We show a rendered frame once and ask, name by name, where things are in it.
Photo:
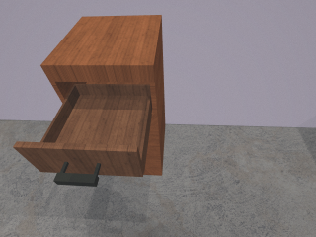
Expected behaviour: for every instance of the cabinet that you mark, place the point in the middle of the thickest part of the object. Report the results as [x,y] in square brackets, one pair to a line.
[125,50]

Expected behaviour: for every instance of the drawer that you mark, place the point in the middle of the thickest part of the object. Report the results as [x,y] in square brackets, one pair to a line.
[97,123]

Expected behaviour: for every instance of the handle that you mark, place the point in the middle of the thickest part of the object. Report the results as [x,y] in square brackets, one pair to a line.
[77,179]

